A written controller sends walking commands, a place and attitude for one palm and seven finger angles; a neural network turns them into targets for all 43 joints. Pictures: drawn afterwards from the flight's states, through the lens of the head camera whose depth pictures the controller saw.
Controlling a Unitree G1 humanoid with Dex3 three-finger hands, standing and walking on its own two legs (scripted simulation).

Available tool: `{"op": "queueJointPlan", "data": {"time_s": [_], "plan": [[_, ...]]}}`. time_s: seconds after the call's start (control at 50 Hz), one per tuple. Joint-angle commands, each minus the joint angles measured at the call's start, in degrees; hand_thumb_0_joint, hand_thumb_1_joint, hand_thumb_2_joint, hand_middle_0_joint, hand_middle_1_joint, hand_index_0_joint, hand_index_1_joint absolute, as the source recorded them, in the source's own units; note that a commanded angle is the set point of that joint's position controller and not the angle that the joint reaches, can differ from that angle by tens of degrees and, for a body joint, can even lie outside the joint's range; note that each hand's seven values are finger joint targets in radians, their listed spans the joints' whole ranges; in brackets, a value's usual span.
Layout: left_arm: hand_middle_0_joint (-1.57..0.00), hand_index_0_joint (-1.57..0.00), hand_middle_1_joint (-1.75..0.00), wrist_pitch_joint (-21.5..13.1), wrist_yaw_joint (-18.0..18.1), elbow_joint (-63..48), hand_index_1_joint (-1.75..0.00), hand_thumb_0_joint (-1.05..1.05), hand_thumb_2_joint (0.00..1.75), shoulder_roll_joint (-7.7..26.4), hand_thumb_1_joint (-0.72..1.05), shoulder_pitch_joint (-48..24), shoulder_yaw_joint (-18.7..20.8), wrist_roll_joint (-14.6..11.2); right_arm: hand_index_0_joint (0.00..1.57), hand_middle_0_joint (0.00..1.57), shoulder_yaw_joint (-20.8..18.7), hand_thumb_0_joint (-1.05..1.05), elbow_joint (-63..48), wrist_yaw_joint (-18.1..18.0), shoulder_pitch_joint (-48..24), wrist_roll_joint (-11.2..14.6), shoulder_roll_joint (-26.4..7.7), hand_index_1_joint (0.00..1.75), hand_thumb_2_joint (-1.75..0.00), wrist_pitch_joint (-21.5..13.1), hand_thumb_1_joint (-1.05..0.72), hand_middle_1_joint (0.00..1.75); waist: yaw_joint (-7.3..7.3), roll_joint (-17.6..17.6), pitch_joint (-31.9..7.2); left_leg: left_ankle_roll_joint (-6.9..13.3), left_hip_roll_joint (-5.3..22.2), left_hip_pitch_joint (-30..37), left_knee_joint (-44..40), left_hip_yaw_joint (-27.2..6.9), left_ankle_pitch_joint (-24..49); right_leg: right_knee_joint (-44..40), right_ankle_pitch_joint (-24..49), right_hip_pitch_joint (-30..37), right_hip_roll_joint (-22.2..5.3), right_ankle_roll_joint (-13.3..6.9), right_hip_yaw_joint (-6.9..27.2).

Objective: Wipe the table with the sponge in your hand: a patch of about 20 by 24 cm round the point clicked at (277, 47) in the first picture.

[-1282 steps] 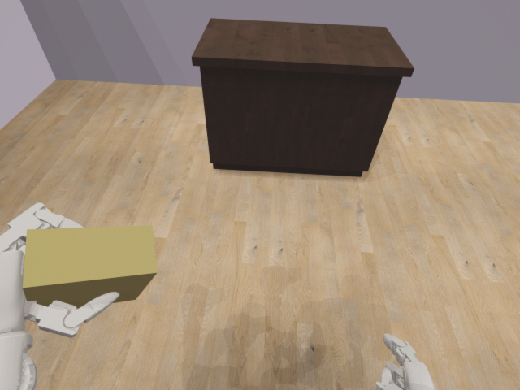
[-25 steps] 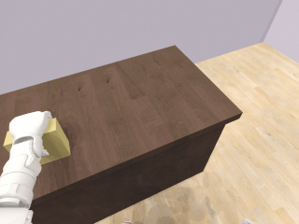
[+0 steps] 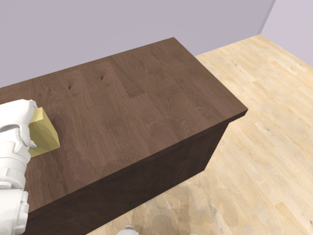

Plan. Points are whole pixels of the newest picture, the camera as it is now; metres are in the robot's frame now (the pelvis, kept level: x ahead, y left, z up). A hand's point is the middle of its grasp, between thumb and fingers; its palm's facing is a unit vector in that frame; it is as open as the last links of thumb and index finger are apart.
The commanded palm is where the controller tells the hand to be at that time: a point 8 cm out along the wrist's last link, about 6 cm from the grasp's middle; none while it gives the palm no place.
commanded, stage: wipe forward along the first lane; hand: left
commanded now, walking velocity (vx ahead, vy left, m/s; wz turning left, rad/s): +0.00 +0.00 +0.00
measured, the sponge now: (30, 140) +0.36 +0.38 +0.00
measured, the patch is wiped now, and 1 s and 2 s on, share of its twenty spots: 0.30 0.60 0.65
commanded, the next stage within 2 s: slide across to the middle lane in 0.36 s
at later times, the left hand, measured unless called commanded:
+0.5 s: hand (21, 114) +0.42 +0.40 +0.04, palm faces -0.16 +0.01 -0.99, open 9.9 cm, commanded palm +0.42 +0.38 +0.08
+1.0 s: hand (35, 107) +0.44 +0.37 +0.05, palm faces -0.13 +0.02 -0.99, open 9.9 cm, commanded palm +0.43 +0.33 +0.10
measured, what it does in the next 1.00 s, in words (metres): shifts its weight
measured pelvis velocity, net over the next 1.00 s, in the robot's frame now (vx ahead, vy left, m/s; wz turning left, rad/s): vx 0.04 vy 0.03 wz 0.01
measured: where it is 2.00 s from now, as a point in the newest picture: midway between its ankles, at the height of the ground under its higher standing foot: outside the picture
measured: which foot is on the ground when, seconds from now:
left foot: down 0.00-1.00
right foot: down 0.00-1.00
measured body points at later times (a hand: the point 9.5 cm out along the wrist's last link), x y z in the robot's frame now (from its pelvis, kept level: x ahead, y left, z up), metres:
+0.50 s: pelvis +0.01 +0.02 +0.00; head +0.10 +0.03 +0.44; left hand +0.42 +0.40 +0.10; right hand +0.08 -0.25 -0.13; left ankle +0.05 +0.14 -0.71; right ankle +0.02 -0.13 -0.71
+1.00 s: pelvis +0.04 +0.03 +0.01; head +0.10 +0.03 +0.46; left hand +0.44 +0.36 +0.10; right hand +0.13 -0.23 -0.12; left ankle +0.05 +0.14 -0.71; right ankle +0.02 -0.13 -0.71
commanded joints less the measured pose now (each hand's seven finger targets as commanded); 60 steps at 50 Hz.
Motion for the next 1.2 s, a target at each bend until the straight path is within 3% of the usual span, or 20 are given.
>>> {"op": "queueJointPlan", "data": {"time_s": [0.0,0.04,0.08,0.16,0.2,0.24,0.28,0.32,0.34,0.4,0.44,0.48,0.56,0.62,0.7,0.74,0.8,0.92,1.04,1.18], "plan": [[-1.2,-1.2,-1.6,2.05,2.01,-3.83,-1.6,0.0,1.3,18.06,0.1,-16.51,1.94,2.0,0.2,0.2,-2.54,0.0,-5.49,-0.59,1.88,0.14,-9.4,0.3,-0.9,-1.96,-0.9,0.3,-1.91,-3.45,-10.07,3.98,-4.54,7.18,-5.82,2.58,-3.44,-9.22,-1.52,3.51,2.41,-1.76,1.56],[-1.2,-1.2,-1.6,1.99,1.73,-3.3,-1.6,0.0,1.3,20.31,0.1,-18.49,3.31,2.38,0.2,0.2,-2.58,0.0,-5.07,-0.6,2.31,-0.04,-9.73,0.3,-0.9,-1.9,-0.9,0.3,-1.86,-2.44,-10.95,3.89,-4.2,7.61,-5.86,2.11,-2.34,-8.68,-0.46,3.23,2.46,-2.04,1.37],[-1.2,-1.2,-1.6,2.0,1.64,-3.17,-1.6,0.0,1.3,17.76,0.1,-19.08,0.81,2.82,0.2,0.2,-2.6,0.0,-5.33,-0.4,2.88,0.06,-9.49,0.3,-0.9,-1.97,-0.9,0.3,-2.43,-1.36,-10.59,3.81,-4.4,8.2,-5.81,2.05,-2.71,-8.36,-0.8,1.66,2.59,-2.08,0.93],[-1.2,-1.2,-1.6,1.67,1.29,-3.2,-1.6,0.0,1.3,19.21,0.1,-19.22,2.34,2.94,0.2,0.2,-2.9,0.0,-4.94,-0.23,3.87,-0.25,-9.8,0.3,-0.9,-1.61,-0.9,0.3,-1.92,-0.94,-13.98,3.77,-4.02,9.77,-5.1,1.79,1.13,-7.28,2.64,2.29,2.74,-2.39,0.76],[-1.2,-1.2,-1.6,1.81,1.25,-2.4,-1.6,0.0,1.3,16.89,0.1,-17.87,1.05,2.59,0.2,0.2,-2.86,0.0,-5.11,-0.02,3.92,-0.21,-9.63,0.3,-0.9,-1.49,-0.9,0.3,-2.09,-2.12,-13.06,3.71,-4.04,9.46,-5.1,1.82,1.02,-7.48,2.58,1.69,2.83,-2.31,0.39],[-1.2,-1.2,-1.6,1.57,1.19,-2.67,-1.6,0.0,1.3,19.78,0.1,-19.9,3.15,2.67,0.2,0.2,-2.87,0.0,-4.56,-0.04,4.11,-0.42,-9.98,0.3,-0.9,-1.2,-0.9,0.3,-1.93,-1.12,-13.81,3.68,-3.71,9.73,-4.96,1.65,2.8,-7.22,4.2,2.06,2.77,-2.53,0.59],[-1.2,-1.2,-1.6,1.65,1.29,-2.17,-1.6,0.0,1.3,16.77,0.1,-19.13,0.72,2.77,0.2,0.2,-2.98,0.0,-4.85,0.14,4.48,-0.31,-9.7,0.3,-0.9,-1.18,-0.9,0.3,-2.53,-1.45,-13.03,3.68,-3.94,9.74,-4.82,1.67,2.13,-7.1,3.39,0.82,2.91,-2.41,0.2],[-1.2,-1.2,-1.6,1.79,1.43,-1.31,-1.6,0.0,1.3,19.33,0.1,-20.02,2.44,2.89,0.2,0.2,-2.89,0.0,-4.5,0.08,4.82,-0.37,-10.25,0.3,-0.9,-0.96,-0.9,0.3,-2.63,-3.49,-12.9,3.78,-3.81,8.68,-4.74,1.59,1.62,-7.19,3.11,1.08,2.97,-2.35,0.37],[-1.2,-1.2,-1.6,1.65,1.15,-2.11,-1.6,0.0,1.3,20.52,0.1,-21.29,3.24,2.77,0.2,0.2,-2.77,0.0,-4.35,0.11,4.64,-0.52,-10.3,0.3,-0.9,-0.85,-0.9,0.3,-2.3,-1.27,-13.83,3.74,-3.68,9.44,-4.75,1.51,3.38,-7.03,4.57,1.29,2.89,-2.6,0.51],[-1.2,-1.2,-1.6,1.85,1.02,-0.57,-1.6,0.0,1.3,21.13,0.1,-23.08,2.49,3.33,0.2,0.2,-2.76,0.0,-4.21,0.19,5.41,-0.38,-10.52,0.3,-0.9,-0.67,-0.9,0.3,-3.18,-2.06,-13.35,3.76,-3.78,8.76,-4.6,1.42,1.96,-6.85,3.2,0.32,2.95,-2.38,0.38],[-1.2,-1.2,-1.6,1.68,0.54,-0.88,-1.6,0.0,1.3,20.72,0.1,-23.84,2.19,3.8,0.2,0.2,-2.82,0.0,-4.22,0.28,5.6,-0.51,-10.34,0.3,-0.9,-0.67,-0.9,0.3,-2.87,0.27,-14.13,3.65,-3.57,10.04,-4.69,1.06,3.57,-6.52,4.18,-0.21,2.94,-2.81,0.23],[-1.2,-1.2,-1.6,1.47,0.33,-3.28,-1.6,0.0,1.3,16.78,0.1,-23.76,-0.55,3.42,0.2,0.2,-3.12,0.0,-4.65,0.38,6.06,-0.52,-9.64,0.3,-0.9,-0.86,-0.9,0.3,-3.03,0.96,-16.61,3.6,-3.43,12.57,-4.6,1.09,4.6,-6.51,4.85,0.05,3.07,-2.73,0.04],[-1.2,-1.2,-1.6,0.8,0.49,-7.22,-1.6,0.0,1.3,15.85,0.1,-24.18,0.51,0.4,0.2,0.2,-3.38,0.0,-4.28,0.15,6.01,-0.46,-9.29,0.3,-0.9,-0.97,-0.9,0.3,-2.93,-0.02,-19.67,3.64,-3.14,15.19,-4.7,0.94,7.8,-7.08,7.73,2.88,3.18,-2.52,0.06],[-1.2,-1.2,-1.6,1.12,0.93,-9.32,-1.6,0.0,1.3,13.25,0.1,-22.93,-0.69,-1.08,0.2,0.2,-3.33,0.0,-4.13,0.21,4.81,-0.27,-8.75,0.3,-0.9,-1.12,-0.9,0.3,-2.53,1.57,-18.59,3.4,-3.23,16.75,-5.81,0.85,8.4,-7.8,7.83,3.84,3.07,-2.59,-0.33],[-1.2,-1.2,-1.6,2.68,0.78,-10.86,-1.6,0.0,1.3,8.32,0.1,-25.11,-5.03,-1.29,0.2,0.2,-3.24,0.0,-3.07,0.11,4.0,-0.2,-8.38,0.3,-0.9,-1.44,-0.9,0.3,-3.73,2.68,-16.47,3.32,-3.09,19.57,-7.32,0.24,7.79,-9.01,7.21,2.81,2.92,-2.65,-0.59],[-1.2,-1.2,-1.6,2.91,0.46,-11.66,-1.6,0.0,1.3,8.14,0.1,-25.77,-4.61,-1.51,0.2,0.2,-3.16,0.0,-2.53,0.04,3.5,-0.32,-8.38,0.3,-0.9,-1.4,-0.9,0.3,-3.45,2.93,-16.33,3.11,-2.73,21.07,-8.0,-0.43,9.38,-9.21,8.24,3.03,2.84,-3.07,-0.79],[-1.2,-1.2,-1.6,3.43,-0.04,-12.96,-1.6,0.0,1.3,2.69,0.1,-24.2,-8.43,-2.27,0.2,0.2,-3.19,0.0,-2.94,0.27,2.85,-0.29,-7.8,0.3,-0.9,-1.33,-0.9,0.3,-3.46,3.28,-16.06,2.88,-2.96,23.01,-8.43,-0.59,10.31,-9.53,8.65,3.39,2.86,-3.12,-1.12],[-1.2,-1.2,-1.6,5.21,0.58,-13.05,-1.6,0.0,1.3,2.63,0.1,-25.65,-7.94,-1.22,0.2,0.2,-2.97,0.0,-2.87,0.51,1.52,-0.4,-7.76,0.3,-0.9,-0.38,-0.9,0.3,-3.25,1.52,-14.6,2.68,-3.01,23.78,-9.34,-0.63,12.75,-10.14,10.35,4.96,2.63,-3.24,-1.36],[-1.2,-1.2,-1.6,7.4,2.34,-12.74,-1.6,0.0,1.3,1.98,0.1,-23.21,-5.7,-1.36,0.2,0.2,-2.98,0.0,-3.55,1.37,-0.01,-0.82,-7.55,0.3,-0.9,0.47,-0.9,0.3,-1.43,0.46,-18.05,2.47,-2.92,24.91,-8.82,0.25,20.56,-9.67,16.79,9.01,2.46,-3.39,-1.33],[-1.2,-1.2,-1.6,10.05,2.59,-12.96,-1.6,0.0,1.3,-2.14,0.1,-22.76,-8.99,-1.23,0.2,0.2,-3.15,0.0,-3.84,1.97,-0.92,-0.75,-7.28,0.3,-0.9,1.61,-0.9,0.3,-2.35,-1.25,-18.1,2.63,-3.25,25.12,-8.16,1.15,22.8,-9.49,21.39,11.05,2.09,-2.87,-1.38]]}}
